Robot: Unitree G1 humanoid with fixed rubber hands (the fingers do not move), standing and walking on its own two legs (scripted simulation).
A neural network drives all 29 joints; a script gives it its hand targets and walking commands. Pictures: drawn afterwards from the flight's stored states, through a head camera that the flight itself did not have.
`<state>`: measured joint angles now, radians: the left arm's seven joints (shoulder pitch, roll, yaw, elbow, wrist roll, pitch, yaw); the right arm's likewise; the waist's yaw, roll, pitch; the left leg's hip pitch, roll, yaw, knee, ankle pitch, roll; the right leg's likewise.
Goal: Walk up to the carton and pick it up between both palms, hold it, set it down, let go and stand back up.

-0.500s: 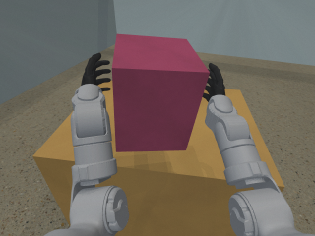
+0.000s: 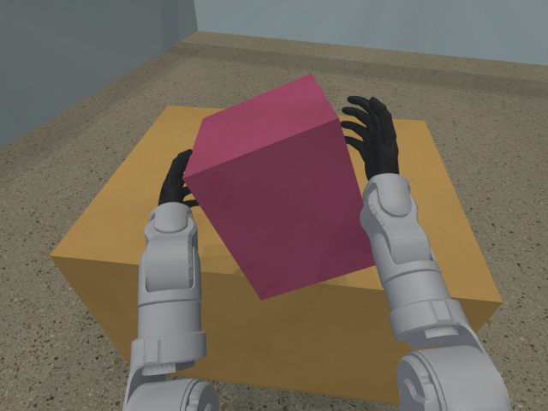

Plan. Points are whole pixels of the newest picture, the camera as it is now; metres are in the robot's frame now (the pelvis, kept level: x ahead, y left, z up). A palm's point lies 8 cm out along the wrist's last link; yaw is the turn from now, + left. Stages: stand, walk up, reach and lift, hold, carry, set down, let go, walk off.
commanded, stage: set down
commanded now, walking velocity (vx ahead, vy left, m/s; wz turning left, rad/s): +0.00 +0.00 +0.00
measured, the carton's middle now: (286, 186) +0.43 -0.05 +0.13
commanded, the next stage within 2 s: none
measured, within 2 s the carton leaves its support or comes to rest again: neither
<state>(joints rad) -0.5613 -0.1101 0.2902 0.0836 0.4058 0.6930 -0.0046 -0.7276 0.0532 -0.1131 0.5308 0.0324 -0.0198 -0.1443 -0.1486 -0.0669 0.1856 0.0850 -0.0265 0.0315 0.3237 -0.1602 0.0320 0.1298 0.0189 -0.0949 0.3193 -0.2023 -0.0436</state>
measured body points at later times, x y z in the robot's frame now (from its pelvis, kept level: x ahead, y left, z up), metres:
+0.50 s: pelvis +0.00 -0.01 +0.00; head -0.01 +0.01 +0.45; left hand +0.40 +0.10 +0.17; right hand +0.38 -0.18 +0.17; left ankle +0.03 +0.10 -0.74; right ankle +0.01 -0.08 -0.74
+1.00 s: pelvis +0.02 +0.00 +0.00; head +0.00 +0.01 +0.45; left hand +0.43 +0.09 +0.16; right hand +0.39 -0.20 +0.14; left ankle +0.03 +0.10 -0.74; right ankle +0.01 -0.08 -0.74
